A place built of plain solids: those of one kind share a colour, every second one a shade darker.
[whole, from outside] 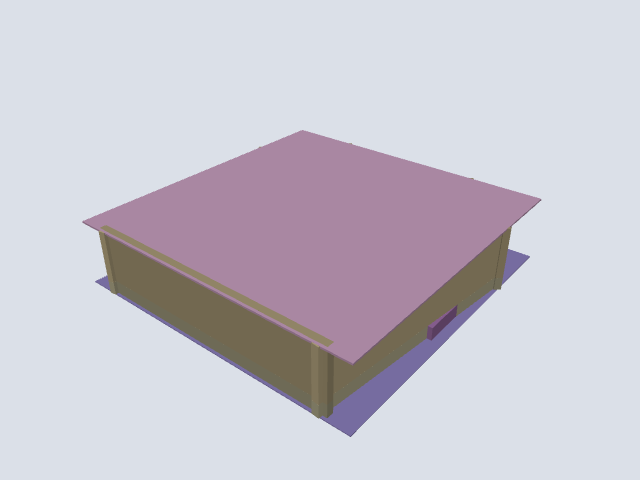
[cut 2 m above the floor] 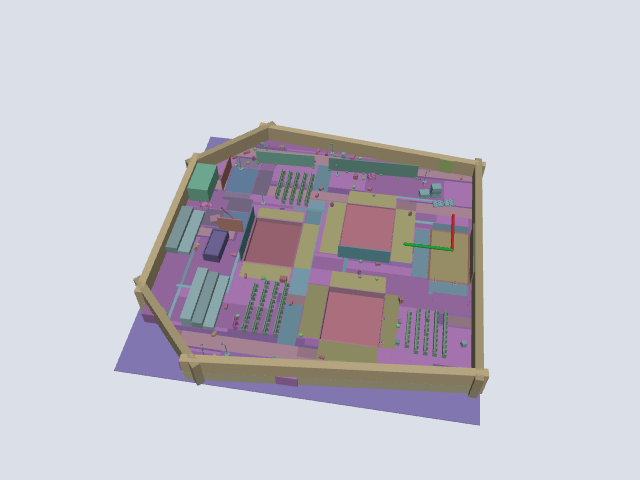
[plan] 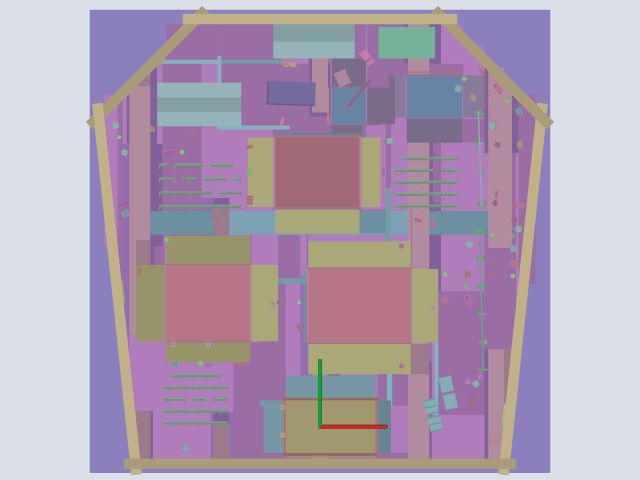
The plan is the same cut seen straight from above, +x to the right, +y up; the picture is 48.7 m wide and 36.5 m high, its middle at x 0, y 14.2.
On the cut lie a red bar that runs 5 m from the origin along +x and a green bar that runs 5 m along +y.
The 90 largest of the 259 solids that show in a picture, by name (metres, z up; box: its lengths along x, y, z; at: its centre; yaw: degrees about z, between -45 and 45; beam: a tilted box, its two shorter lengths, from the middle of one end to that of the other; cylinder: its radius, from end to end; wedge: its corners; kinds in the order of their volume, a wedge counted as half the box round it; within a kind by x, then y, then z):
{
 "wall_1": {"box": [0.8, 28.4, 6.0], "at": [-15.44, 10.47, 3.0], "yaw": 6.0},
 "wall_2": {"box": [0.8, 12.53, 6.0], "at": [-13.1, 27.3, 3.0], "yaw": -45.0},
 "wall_3": {"box": [29.76, 0.8, 6.0], "at": [0.0, -2.82, 3.0]},
 "wall_4": {"box": [20.88, 0.8, 6.0], "at": [0.0, 31.0, 3.0]},
 "wall_5": {"box": [0.8, 12.53, 6.0], "at": [13.1, 27.3, 3.0], "yaw": 45.0},
 "wall_6": {"box": [0.8, 28.4, 6.0], "at": [15.44, 10.47, 3.0], "yaw": -6.0},
 "floor_ground_1": {"box": [1.0, 11.6, 1.5], "at": [-15.9, 19.5, -0.75]},
 "floor_ground_2": {"box": [0.4, 16.1, 1.5], "at": [-15.2, 17.25, -0.75]},
 "floor_ground_3": {"box": [1.8, 5.3, 1.5], "at": [-13.6, 3.85, -0.75]},
 "floor_ground_4": {"box": [4.4, 7.32, 1.5], "at": [-10.5, 1.24, -0.75]},
 "floor_ground_5": {"box": [3.0, 11.2, 1.5], "at": [-10.5, 22.0, -0.75]},
 "floor_ground_6": {"box": [4.2, 2.4, 1.5], "at": [-9.6, 29.4, -0.75]},
 "floor_ground_7": {"box": [1.2, 5.0, 1.5], "at": [-8.4, 25.1, -0.75]},
 "floor_ground_8": {"box": [2.1, 5.2, 1.5], "at": [-7.95, 20.0, -0.75]},
 "floor_ground_9": {"box": [1.7, 3.8, 1.5], "at": [-7.45, 3.0, -0.75]},
 "floor_ground_10": {"box": [1.4, 5.9, 1.5], "at": [-6.2, 19.65, -0.75]},
 "floor_ground_11": {"box": [2.0, 3.3, 1.5], "at": [-5.6, 3.25, -0.75]},
 "floor_ground_12": {"box": [2.3, 3.6, 1.5], "at": [-5.45, -0.2, -0.75]},
 "floor_ground_13": {"box": [4.6, 2.7, 1.5], "at": [-5.2, 29.25, -0.75]},
 "floor_ground_14": {"box": [2.0, 2.3, 1.5], "at": [-4.2, 13.45, -0.75]},
 "floor_ground_15": {"box": [6.6, 1.2, 1.5], "at": [-4.2, 27.0, -0.75]},
 "floor_ground_16": {"box": [6.7, 2.8, 1.5], "at": [-4.15, 25.0, -0.75]},
 "floor_ground_17": {"box": [1.8, 4.5, 1.5], "at": [-3.7, 4.25, -0.75]},
 "floor_ground_18": {"box": [8.3, 0.7, 1.5], "at": [-3.35, 23.25, -0.75]},
 "floor_ground_19": {"box": [1.7, 3.3, 1.5], "at": [-2.35, 12.95, -0.75]},
 "floor_ground_20": {"box": [1.1, 7.0, 1.5], "at": [-2.05, 7.4, -0.75]},
 "floor_ground_21": {"box": [2.0, 3.0, 1.5], "at": [-1.9, 29.1, -0.75]},
 "floor_ground_22": {"box": [2.6, 2.6, 1.5], "at": [2.2, 29.3, -0.75]},
 "floor_ground_23": {"box": [1.6, 4.8, 1.5], "at": [4.4, 28.2, -0.75]},
 "floor_ground_24": {"box": [1.3, 3.6, 1.5], "at": [6.05, -0.2, -0.75]},
 "floor_ground_25": {"box": [1.3, 5.2, 1.5], "at": [6.05, 19.0, -0.75]},
 "floor_ground_26": {"box": [4.0, 3.32, 1.5], "at": [10.5, -0.76, -0.75]},
 "floor_ground_27": {"box": [3.5, 9.4, 1.5], "at": [10.75, 5.6, -0.75]},
 "floor_ground_28": {"box": [3.3, 4.3, 1.5], "at": [10.85, 12.45, -0.75]},
 "floor_ground_29": {"box": [3.6, 4.4, 1.5], "at": [11.0, 18.6, -0.75]},
 "floor_ground_30": {"box": [1.6, 2.3, 1.5], "at": [11.7, 27.85, -0.75]},
 "floor_ground_31": {"box": [2.1, 7.7, 1.5], "at": [13.55, 9.75, -0.75]},
 "floor_ground_32": {"box": [0.3, 14.5, 1.5], "at": [14.75, 13.55, -0.75]},
 "floor_ground_33": {"box": [1.3, 14.4, 1.5], "at": [15.75, 18.1, -0.75]},
 "ceil_hall_1": {"box": [35.0, 35.22, 0.2], "at": [0.0, 14.09, 5.9]},
 "floor_apron_bay_1": {"box": [2.2, 5.8, 1.5], "at": [-12.9, 9.4, -0.75]},
 "floor_apron_bay_2": {"box": [6.4, 1.5, 1.5], "at": [-8.5, 5.65, -0.75]},
 "floor_apron_bay_3": {"box": [6.4, 2.1, 1.5], "at": [-8.5, 13.45, -0.75]},
 "floor_apron_bay_4": {"box": [1.9, 5.3, 1.5], "at": [-4.55, 19.35, -0.75]},
 "floor_apron_bay_5": {"box": [2.0, 5.8, 1.5], "at": [-4.2, 9.4, -0.75]},
 "floor_apron_bay_6": {"box": [6.4, 1.8, 1.5], "at": [-0.2, 15.6, -0.75]},
 "floor_apron_bay_7": {"box": [7.8, 2.3, 1.5], "at": [3.0, 5.15, -0.75]},
 "floor_apron_bay_8": {"box": [7.8, 2.0, 1.5], "at": [3.0, 13.1, -0.75]},
 "floor_apron_bay_9": {"box": [1.4, 5.3, 1.5], "at": [3.9, 19.35, -0.75]},
 "floor_apron_bay_10": {"box": [2.0, 5.6, 1.5], "at": [8.0, 9.2, -0.75]},
 "floor_aisle_1": {"box": [1.6, 6.8, 1.5], "at": [-13.7, 17.6, -0.75]},
 "floor_aisle_2": {"box": [1.6, 4.9, 1.5], "at": [-13.7, 23.45, -0.75]},
 "floor_aisle_3": {"box": [1.1, 3.62, 1.5], "at": [-13.45, -0.61, -0.75]},
 "floor_aisle_4": {"box": [1.2, 3.4, 1.5], "at": [0.0, 25.6, -0.75]},
 "floor_aisle_5": {"box": [1.2, 3.3, 1.5], "at": [0.0, 28.95, -0.75]},
 "floor_aisle_6": {"box": [1.6, 6.42, 1.5], "at": [7.5, 0.79, -0.75]},
 "floor_aisle_7": {"box": [1.6, 5.1, 1.5], "at": [7.5, 19.05, -0.75]},
 "floor_aisle_8": {"box": [1.6, 3.0, 1.5], "at": [7.5, 29.1, -0.75]},
 "floor_aisle_9": {"box": [1.3, 4.5, 1.5], "at": [7.65, 14.25, -0.75]},
 "floor_aisle_10": {"box": [1.2, 8.32, 1.5], "at": [13.4, 1.74, -0.75]},
 "floor_aisle_11": {"box": [1.8, 7.2, 1.5], "at": [13.7, 17.2, -0.75]},
 "floor_aisle_12": {"box": [1.8, 5.0, 1.5], "at": [13.7, 23.3, -0.75]},
 "wall_foot_1": {"box": [0.8, 28.4, 1.5], "at": [-15.44, 10.47, -0.75], "yaw": 6.0},
 "wall_foot_2": {"box": [0.8, 12.53, 1.5], "at": [-13.1, 27.3, -0.75], "yaw": -45.0},
 "wall_foot_3": {"box": [29.76, 0.8, 1.5], "at": [0.0, -2.82, -0.75]},
 "wall_foot_4": {"box": [0.8, 12.53, 1.5], "at": [13.1, 27.3, -0.75], "yaw": 45.0},
 "wall_foot_5": {"box": [0.8, 28.4, 1.5], "at": [15.44, 10.47, -0.75], "yaw": -6.0},
 "floor_base_1": {"box": [35.0, 35.22, 0.1], "at": [0.0, 14.09, -1.55]},
 "floor_void_bay_1": {"box": [6.4, 5.8, 0.56], "at": [-8.5, 9.4, -1.22]},
 "floor_void_bay_2": {"box": [6.4, 5.3, 0.9], "at": [-0.2, 19.35, -1.05]},
 "floor_void_bay_3": {"box": [7.8, 5.6, 1.3], "at": [3.0, 9.2, -0.85]},
 "floor_void_pit_1": {"box": [6.8, 4.0, 1.5], "at": [0.8, 0.0, -0.75]},
 "floor_apron_patch_1": {"box": [2.6, 2.1, 1.5], "at": [2.2, 26.95, -0.75]},
 "floor_apron_patch_2": {"box": [2.1, 2.8, 1.5], "at": [4.65, 24.4, -0.75]},
 "floor_apron_patch_3": {"box": [4.2, 1.8, 1.5], "at": [8.7, 22.5, -0.75]},
 "floor_apron_patch_4": {"box": [1.6, 3.2, 1.5], "at": [11.7, 25.1, -0.75]},
 "floor_aisle_cross_1": {"box": [4.8, 1.8, 1.5], "at": [-10.5, 15.5, -0.75]},
 "floor_aisle_cross_2": {"box": [3.5, 1.7, 1.5], "at": [-5.15, 15.55, -0.75]},
 "floor_aisle_cross_3": {"box": [4.5, 1.8, 1.5], "at": [10.55, 15.5, -0.75]},
 "floor_apron_pit_1": {"box": [1.5, 4.0, 1.5], "at": [-3.55, 0.0, -0.75]},
 "floor_apron_pit_2": {"box": [6.8, 1.7, 1.5], "at": [0.8, 3.05, -0.75]},
 "floor_apron_pit_3": {"box": [1.0, 4.0, 1.5], "at": [4.9, 0.0, -0.75]},
 "floor_fixed_patch_1": {"box": [2.6, 2.8, 1.5], "at": [2.2, 24.4, -0.75]},
 "floor_fixed_patch_2": {"box": [4.2, 3.2, 1.5], "at": [8.7, 25.1, -0.75]},
 "wall_booth_1": {"box": [4.3, 2.4, 2.7], "at": [6.6, 29.2, 1.35]},
 "wall_bank_1": {"box": [6.4, 1.1, 0.92], "at": [-9.19, 24.5, 0.46]},
 "wall_bank_2": {"box": [6.4, 1.1, 1.38], "at": [-9.19, 25.6, 0.69]},
 "wall_bank_3": {"box": [6.2, 1.3, 0.92], "at": [-0.45, 29.95, 0.46]},
 "floor_under_aisle_1": {"box": [0.5, 7.3, 1.5], "at": [-14.75, 17.85, -0.75]},
 "floor_under_aisle_2": {"box": [0.9, 5.1, 1.5], "at": [-12.45, 18.95, -0.75]}
}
